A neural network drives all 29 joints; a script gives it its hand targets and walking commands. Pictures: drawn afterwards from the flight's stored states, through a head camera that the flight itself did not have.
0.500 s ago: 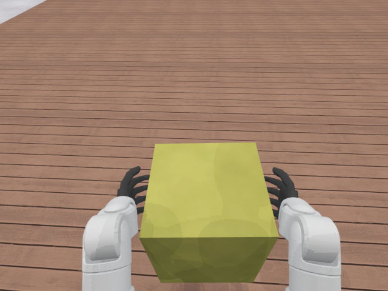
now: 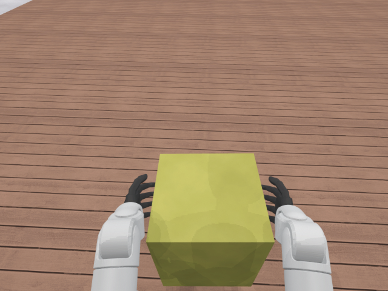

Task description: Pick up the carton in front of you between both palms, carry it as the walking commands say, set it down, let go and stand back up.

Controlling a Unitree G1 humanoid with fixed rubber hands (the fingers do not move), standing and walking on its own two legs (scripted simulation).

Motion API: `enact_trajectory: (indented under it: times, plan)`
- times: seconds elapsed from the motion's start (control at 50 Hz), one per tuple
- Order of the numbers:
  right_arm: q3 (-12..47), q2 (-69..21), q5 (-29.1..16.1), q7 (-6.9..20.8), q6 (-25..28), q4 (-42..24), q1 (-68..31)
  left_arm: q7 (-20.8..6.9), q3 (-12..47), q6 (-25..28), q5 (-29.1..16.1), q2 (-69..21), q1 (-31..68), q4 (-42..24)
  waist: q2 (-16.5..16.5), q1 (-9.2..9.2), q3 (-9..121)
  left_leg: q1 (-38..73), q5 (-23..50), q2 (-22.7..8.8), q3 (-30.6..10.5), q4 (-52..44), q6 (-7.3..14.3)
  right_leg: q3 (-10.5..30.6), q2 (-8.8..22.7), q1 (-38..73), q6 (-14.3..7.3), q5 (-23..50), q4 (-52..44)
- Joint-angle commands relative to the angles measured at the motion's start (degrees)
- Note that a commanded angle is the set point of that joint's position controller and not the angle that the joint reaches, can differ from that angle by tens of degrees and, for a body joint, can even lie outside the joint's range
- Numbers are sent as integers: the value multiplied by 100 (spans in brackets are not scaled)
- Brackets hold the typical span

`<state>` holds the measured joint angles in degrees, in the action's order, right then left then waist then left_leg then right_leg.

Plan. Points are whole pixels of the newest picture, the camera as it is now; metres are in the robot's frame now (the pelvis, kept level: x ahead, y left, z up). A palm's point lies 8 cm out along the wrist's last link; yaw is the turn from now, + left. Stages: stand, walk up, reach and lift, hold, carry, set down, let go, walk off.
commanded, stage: carry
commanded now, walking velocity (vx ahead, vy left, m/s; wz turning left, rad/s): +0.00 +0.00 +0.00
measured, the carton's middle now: (206, 222) +0.30 +0.00 -0.02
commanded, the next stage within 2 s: hold in 1.32 s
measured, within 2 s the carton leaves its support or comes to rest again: neither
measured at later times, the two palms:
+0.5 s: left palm (123, 224) +0.25 +0.16 +0.05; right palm (276, 229) +0.25 -0.13 +0.05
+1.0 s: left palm (117, 241) +0.22 +0.17 +0.04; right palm (278, 246) +0.21 -0.13 +0.05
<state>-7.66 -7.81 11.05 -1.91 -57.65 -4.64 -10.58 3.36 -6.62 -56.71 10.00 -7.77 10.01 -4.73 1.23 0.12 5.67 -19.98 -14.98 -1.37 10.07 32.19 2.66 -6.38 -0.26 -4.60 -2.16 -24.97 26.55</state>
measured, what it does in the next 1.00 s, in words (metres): shifts its weight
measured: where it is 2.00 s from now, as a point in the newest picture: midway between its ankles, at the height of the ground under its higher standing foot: outside the picture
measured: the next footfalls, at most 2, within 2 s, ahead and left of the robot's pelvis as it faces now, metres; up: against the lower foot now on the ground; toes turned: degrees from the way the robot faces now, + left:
none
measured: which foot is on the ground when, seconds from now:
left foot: down 0.00-1.00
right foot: down 0.00-1.00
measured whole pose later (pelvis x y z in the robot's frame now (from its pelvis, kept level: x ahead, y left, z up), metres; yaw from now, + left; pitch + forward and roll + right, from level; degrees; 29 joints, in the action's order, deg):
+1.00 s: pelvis -0.08 +0.02 +0.00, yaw +0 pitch +0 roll -1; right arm -12.5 -8.7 15.1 -0.2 -42.8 12.3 -15.1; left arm 1.2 -11.7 -42.0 14.6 -8.8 15.1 12.5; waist 0.5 -0.1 5.2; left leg -22.5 -6.7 -1.5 10.5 28.3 5.0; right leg -6.7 -0.1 -11.1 -1.5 -20.3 30.9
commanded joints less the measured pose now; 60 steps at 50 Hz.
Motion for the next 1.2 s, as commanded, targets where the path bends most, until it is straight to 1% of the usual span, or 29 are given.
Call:
enact_trajectory:
  times: [0.0,0.04,0.06,0.1,0.14,0.18,0.2,0.24,0.32,0.4,0.44,0.48,0.52,0.54,0.58,0.62,0.72,0.76,0.82,0.88,0.92,0.94,0.96,1.02,1.04,1.08,1.12,1.14,1.18]
  plan:
    - [3542,-4666,-1740,1311,634,-70,-2823,-1294,3388,577,-1532,-5039,2136,163,649,43,1207,458,1659,-414,-406,91,-3,385,1220,514,179,6496,249]
    - [3461,-4631,-1637,1306,995,-355,-3044,-1329,3400,892,-1665,-5104,2458,117,252,54,1687,1407,2715,-505,-370,-23,103,325,1000,-34,115,5271,557]
    - [3440,-4672,-1598,1302,1021,209,-2791,-1337,3425,948,-1589,-5084,2592,178,-81,29,1772,1620,3521,-710,-551,44,303,277,841,-116,145,4338,501]
    - [2953,-4614,-1275,1340,1230,646,-2688,-1304,3076,1136,-1202,-4818,2562,245,-306,38,1354,1459,3027,-757,-582,-180,202,295,709,-510,-1,2238,91]
    - [2654,-4529,-1095,1360,1536,1014,-2814,-1340,2889,1371,-1093,-5012,2846,747,-414,18,1437,1161,2470,-799,-772,-243,200,374,760,-170,40,2351,-23]
    - [2415,-4366,-880,1376,1815,1068,-3048,-1343,2633,1644,-924,-4909,2883,1106,235,-1,1118,888,2132,-740,-664,-241,88,440,924,-359,74,2999,-90]
    - [2868,-4651,-1060,1354,1936,938,-3264,-1360,2644,1817,-950,-5160,2927,1102,181,-5,1452,1157,2295,-777,-616,-99,194,508,892,-160,-33,2941,-29]
    - [2438,-4703,-911,1403,2053,1525,-3300,-1424,2478,1887,-833,-5205,3169,1584,-278,-1,1305,1117,2177,-787,-785,-395,204,359,768,-307,-17,1831,-51]
    - [2365,-4897,-885,1487,2234,1693,-3386,-1452,2414,2033,-746,-5360,3175,1695,-213,-4,1264,1352,1578,-985,-1034,-606,190,535,630,-720,-38,849,-255]
    - [2658,-5145,-1086,1533,2181,1551,-3712,-1493,2628,1898,-763,-5532,3111,1919,-308,-27,1392,1318,1935,-876,-861,-549,161,585,752,-687,-59,1394,-192]
    - [2751,-5056,-1072,1508,2026,1389,-3561,-1463,2570,1844,-882,-5549,3101,1620,150,-34,1459,1191,2043,-820,-871,-440,196,422,707,-335,22,1781,-188]
    - [3072,-5143,-1314,1520,1896,1012,-3524,-1482,2785,1690,-1008,-5545,2896,1444,18,-24,1352,1127,2204,-735,-825,-534,166,453,811,-622,-51,1766,11]
    - [2442,-4818,-949,1486,1730,1705,-3059,-1445,2682,1644,-928,-5353,3224,1316,-374,-6,1011,920,1376,-771,-1029,-856,144,559,792,-797,-75,719,-170]
    - [2490,-4826,-900,1481,1768,1437,-3384,-1454,2347,1540,-725,-5150,2880,1782,-434,-14,1080,960,803,-926,-1195,-1045,139,544,605,-810,-28,390,-210]
    - [2511,-4930,-913,1525,1795,1453,-3314,-1492,2415,1548,-791,-5260,3061,1699,-36,-16,1015,914,518,-953,-1251,-1120,173,539,642,-954,-72,397,-182]
    - [2518,-4964,-969,1493,1825,1228,-3459,-1540,2639,1618,-971,-5502,3320,1574,-332,-21,921,678,-82,-917,-1291,-1218,81,569,632,-884,-42,405,-344]
    - [2676,-5011,-1075,1492,1791,1314,-3365,-1462,2657,1615,-1048,-5407,3214,1352,6,7,1396,1152,1086,-793,-976,-829,196,554,705,-1002,-56,688,-289]
    - [2901,-5170,-1217,1502,1778,1132,-3346,-1429,2878,1603,-1036,-5451,3090,1221,-176,-4,1470,1198,1401,-815,-944,-673,227,688,764,-936,-78,1172,-273]
    - [2332,-4738,-866,1486,1686,1651,-3083,-1404,2442,1547,-831,-5155,3038,1416,-175,-33,1306,900,1787,-799,-854,-532,239,597,746,-940,-21,1350,-225]
    - [2623,-4826,-1013,1480,1785,1210,-3294,-1454,2463,1571,-967,-5241,2997,1563,97,-26,1428,1045,939,-739,-883,-618,113,750,889,-968,-147,1118,-356]
    - [2802,-5014,-1125,1445,1854,937,-3675,-1475,2540,1561,-984,-5625,2922,1798,-59,-25,1307,1122,1038,-689,-904,-662,46,631,706,-1190,-133,648,-302]
    - [2701,-5058,-1174,1486,1851,1162,-3591,-1462,2593,1576,-906,-5475,2965,1602,-586,-17,1287,1171,525,-822,-1164,-929,45,615,636,-1203,-121,399,-228]
    - [2635,-4902,-1127,1515,1791,1358,-3542,-1459,2502,1555,-795,-5435,2994,1682,-430,6,986,776,400,-926,-1142,-1179,31,587,626,-1218,-176,406,-217]
    - [2420,-4971,-920,1557,1784,1570,-3296,-1415,2638,1595,-933,-5361,3349,1314,-115,-16,1261,762,627,-857,-1163,-1035,127,580,715,-970,-76,573,-210]
    - [2919,-5093,-1261,1556,1797,1137,-3436,-1430,2685,1568,-1025,-5607,2855,1441,2,-19,1574,967,955,-883,-1170,-945,147,631,725,-1025,-92,691,-92]
    - [2735,-4924,-1228,1522,1865,1071,-3571,-1437,2788,1611,-1081,-5488,3241,1329,-419,0,1497,950,316,-1050,-1299,-1040,121,599,617,-923,-94,638,-96]
    - [2615,-4904,-1024,1481,1800,1289,-3293,-1422,2605,1579,-919,-5275,2899,1480,-159,-5,1064,862,341,-867,-1190,-1121,61,707,731,-1199,-181,472,-273]
    - [2420,-4824,-922,1513,1795,1500,-3118,-1429,2674,1571,-861,-5295,3069,1394,-412,-26,1421,1014,280,-921,-1225,-1125,134,687,713,-1092,-187,440,-191]
    - [2616,-4996,-1077,1513,1829,1302,-3229,-1440,2662,1584,-983,-5400,3010,1464,-94,-19,1372,917,802,-846,-1085,-1016,135,648,720,-1014,-115,807,-97]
